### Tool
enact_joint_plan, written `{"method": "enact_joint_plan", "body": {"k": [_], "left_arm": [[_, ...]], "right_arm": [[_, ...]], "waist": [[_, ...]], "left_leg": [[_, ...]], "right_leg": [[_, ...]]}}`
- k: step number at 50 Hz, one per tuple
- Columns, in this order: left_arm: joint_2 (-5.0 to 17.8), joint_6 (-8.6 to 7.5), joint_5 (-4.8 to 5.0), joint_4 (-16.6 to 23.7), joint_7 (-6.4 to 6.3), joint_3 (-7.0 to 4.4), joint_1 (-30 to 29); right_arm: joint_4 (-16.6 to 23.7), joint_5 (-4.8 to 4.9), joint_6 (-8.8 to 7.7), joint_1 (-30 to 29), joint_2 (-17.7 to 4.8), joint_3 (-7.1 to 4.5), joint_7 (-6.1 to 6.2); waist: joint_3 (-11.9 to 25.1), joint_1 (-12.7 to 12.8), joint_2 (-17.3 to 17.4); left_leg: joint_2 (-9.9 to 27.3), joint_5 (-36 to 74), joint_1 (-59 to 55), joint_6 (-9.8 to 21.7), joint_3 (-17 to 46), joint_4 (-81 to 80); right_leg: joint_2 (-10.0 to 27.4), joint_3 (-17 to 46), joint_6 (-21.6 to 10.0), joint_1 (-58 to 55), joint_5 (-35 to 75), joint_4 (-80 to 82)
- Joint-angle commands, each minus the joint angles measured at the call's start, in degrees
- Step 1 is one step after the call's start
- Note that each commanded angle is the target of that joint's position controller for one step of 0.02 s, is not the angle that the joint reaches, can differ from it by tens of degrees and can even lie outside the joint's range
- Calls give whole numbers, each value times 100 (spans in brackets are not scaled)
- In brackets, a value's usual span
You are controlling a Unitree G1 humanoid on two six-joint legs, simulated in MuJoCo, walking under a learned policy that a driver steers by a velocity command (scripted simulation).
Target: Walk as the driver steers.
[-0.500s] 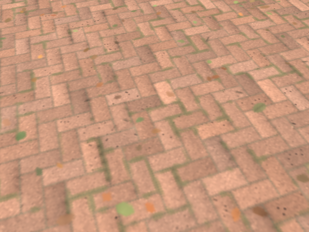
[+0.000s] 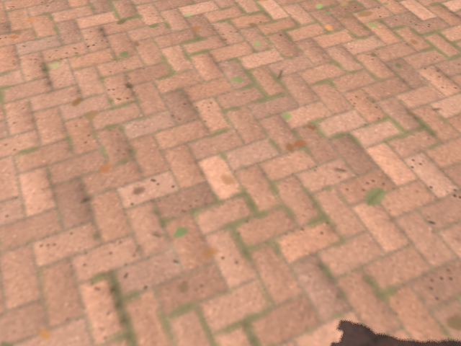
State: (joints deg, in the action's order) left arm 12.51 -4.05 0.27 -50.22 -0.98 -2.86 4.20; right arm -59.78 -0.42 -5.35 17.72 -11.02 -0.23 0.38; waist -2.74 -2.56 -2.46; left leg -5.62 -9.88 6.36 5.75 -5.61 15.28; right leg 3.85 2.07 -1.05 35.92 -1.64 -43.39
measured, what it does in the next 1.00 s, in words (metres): walks ahead: right foot, then right foot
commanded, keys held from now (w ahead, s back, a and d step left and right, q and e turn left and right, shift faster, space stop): shift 0.62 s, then w+shift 0.36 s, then w+q+shift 0.02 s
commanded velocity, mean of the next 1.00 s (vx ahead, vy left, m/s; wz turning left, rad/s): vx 0.23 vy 0.00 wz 0.00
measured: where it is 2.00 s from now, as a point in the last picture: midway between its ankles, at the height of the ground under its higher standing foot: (216, 199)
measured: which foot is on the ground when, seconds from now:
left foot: down 0.00-1.00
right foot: up 0.00-0.10, down 0.12-0.64, up 0.66-0.98, down 1.00-1.00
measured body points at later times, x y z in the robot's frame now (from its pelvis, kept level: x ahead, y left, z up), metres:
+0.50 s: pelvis +0.08 -0.01 -0.01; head +0.10 -0.01 +0.43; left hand +0.19 +0.23 -0.16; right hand +0.09 -0.26 -0.17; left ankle +0.00 +0.07 -0.75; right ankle +0.16 -0.12 -0.75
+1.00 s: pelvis +0.22 -0.08 -0.03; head +0.25 -0.09 +0.42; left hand +0.43 +0.16 -0.13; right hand +0.09 -0.32 -0.17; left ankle +0.00 +0.07 -0.74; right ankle +0.34 -0.20 -0.74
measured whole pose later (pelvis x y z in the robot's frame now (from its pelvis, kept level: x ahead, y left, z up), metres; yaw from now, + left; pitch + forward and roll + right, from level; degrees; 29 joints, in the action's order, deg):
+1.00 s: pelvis +0.22 -0.08 -0.03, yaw +0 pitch +2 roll -1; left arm 13.9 -2.4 -2.0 -50.9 3.3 -3.5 -1.1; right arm -64.3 -1.7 -5.6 29.7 -12.8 -2.7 -0.1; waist -1.7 -4.7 1.9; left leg 5.0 -25.9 -11.7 -1.7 -2.9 14.0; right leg 2.5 -6.2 -5.5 29.5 -12.7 -34.7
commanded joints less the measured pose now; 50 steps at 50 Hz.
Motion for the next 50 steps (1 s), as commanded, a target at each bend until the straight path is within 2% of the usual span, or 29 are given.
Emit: {"method": "enact_joint_plan", "body": {"k": [1,5,6,7,8,9,10,12,13,15,16,17,20,23,31,32,33,34,35,36,38,40,42,43,44,46,48,49,50], "left_arm": [[200,69,-12,108,46,3,249],[388,40,-91,84,64,-40,224],[621,18,-136,-5,34,-112,409],[966,23,-163,-80,-12,-189,580],[733,74,-147,-209,-27,-138,809],[290,135,-97,-262,-28,-55,970],[195,166,-95,-258,-23,8,772],[350,182,-129,-131,-22,8,69],[476,199,-76,-88,-33,-38,-174],[535,222,31,-56,-25,-95,-156],[498,220,39,-97,-45,-96,-104],[465,215,32,-162,-70,-102,-40],[418,214,-11,-342,-100,-122,161],[380,255,8,-421,-86,-128,143],[395,392,-7,-595,-103,-129,82],[321,405,7,-717,-97,-120,234],[427,395,73,-693,-80,-164,105],[557,321,144,-448,-38,-183,-483],[577,192,220,-178,17,-163,-1007],[624,75,252,-135,60,-192,-1104],[555,-99,240,-220,137,-217,-910],[431,-196,222,-219,208,-197,-940],[229,-213,189,-133,272,-111,-1160],[172,22,-384,109,444,-55,-1385],[106,132,-372,215,520,-38,-1483],[279,214,-255,307,541,-55,-1314],[529,191,-241,274,460,-130,-795],[672,154,-237,87,391,-206,-29],[876,100,-247,-311,308,-324,1220]], "right_arm": [[204,29,21,-131,-906,-148,104],[109,94,136,-277,-830,-165,69],[70,91,128,-62,-831,-174,53],[33,-16,78,384,-793,-180,34],[-184,-34,77,978,-371,-73,17],[-191,5,151,707,-368,-53,33],[-91,61,243,379,-461,-79,49],[-64,28,463,139,-414,-85,116],[-119,-33,553,188,-446,-89,134],[-244,-34,624,220,-708,-143,128],[-267,-1,590,160,-649,-127,113],[-251,1,537,66,-557,-101,113],[-250,4,403,-11,-596,-121,111],[-303,21,402,81,-524,-109,115],[-363,9,409,257,-486,-95,132],[-468,32,412,523,-503,-116,131],[-456,98,406,674,-793,-216,135],[-394,156,343,803,-1130,-321,152],[-337,148,225,713,-1380,-419,183],[-316,85,85,715,-1235,-405,196],[-381,96,-77,995,-868,-356,135],[-328,121,-50,1119,-711,-324,63],[-188,88,-3,1052,-715,-313,33],[-210,-280,-41,1078,-734,-311,-3],[-219,-288,-72,1111,-784,-330,-13],[-221,-183,-106,1118,-969,-369,-27],[-192,-115,-114,993,-1147,-401,-37],[-189,-117,-93,910,-1213,-416,-40],[-152,-115,-64,841,-1153,-391,-41]], "waist": [[525,223,622],[432,365,449],[592,366,173],[925,84,-177],[1440,-46,-631],[1612,205,-547],[1389,159,-498],[935,-106,-405],[840,-217,-352],[459,-29,124],[328,40,340],[312,85,363],[510,143,296],[545,132,357],[228,166,338],[391,111,456],[77,-4,725],[-482,-195,979],[-996,-295,1189],[-1185,-243,899],[-1007,-170,524],[-778,-196,467],[-730,-242,632],[-798,-243,794],[-883,-265,996],[-897,-165,1073],[-602,139,1106],[-161,524,1030],[489,1063,755]], "left_leg": [[1543,4253,123,353,467,17],[1607,3589,-126,420,703,799],[1316,3163,-59,208,669,1169],[910,2304,428,-6,582,1524],[728,814,1203,-336,515,1910],[571,-396,1290,-491,461,2285],[550,-1210,1303,-541,521,2385],[635,-1500,939,-527,623,1794],[661,-1040,570,-470,610,1240],[710,-913,718,-283,592,940],[764,-1071,1019,-172,704,819],[829,-908,1112,-132,768,708],[841,181,905,-211,716,836],[848,527,782,-228,696,893],[897,34,1001,-209,756,642],[938,-1146,889,-72,864,370],[1224,-2681,793,276,1377,-21],[1952,-3859,510,686,2340,-718],[2741,-3976,131,1021,3227,-1243],[2931,-3396,-489,1102,3408,-1267],[2758,-2176,-1755,900,2894,-1000],[2439,-1508,-1915,670,2199,-1007],[2124,-983,-1287,559,1620,-1090],[1742,-942,-597,527,1256,-1320],[1746,-710,-205,500,1090,-1438],[1913,-89,-166,477,899,-1467],[2006,1968,-477,406,611,-721],[1949,3287,-444,331,356,317],[1693,3697,175,229,204,1833]], "right_leg": [[-109,-81,12,-1112,390,625],[-163,-118,-248,-1451,175,1548],[-86,17,-379,-2027,1669,1932],[254,326,-632,-2964,3612,1527],[775,806,-1293,-4003,4207,1218],[1101,1249,-1586,-4001,3544,1423],[1213,1492,-1624,-3544,2711,1721],[1016,1413,-1278,-2603,1443,1995],[745,1159,-966,-2226,707,1999],[168,542,-525,-1966,-365,1910],[-7,324,-431,-2155,-371,1789],[-75,248,-403,-2338,-66,1660],[-107,186,-496,-2685,984,1446],[-132,148,-528,-2721,1002,1413],[-173,132,-421,-2793,481,1544],[-365,-62,-397,-2794,-789,1420],[-655,-361,-325,-2144,-2288,991],[-691,-541,-276,-951,-2518,481],[-336,-339,-329,140,-2149,-129],[-60,-64,-355,1063,-2049,-543],[197,64,-326,2174,-1661,-1023],[295,-96,-216,2098,-1291,-881],[220,-361,-62,1375,-861,-423],[-33,-792,-5,602,-780,-38],[-55,-912,-70,52,-692,230],[-100,-1015,-282,-517,-765,492],[-347,-1140,-497,-1192,-1200,712],[-577,-1224,-575,-2089,-1310,814],[-736,-1191,-636,-3670,-1356,1027]]}}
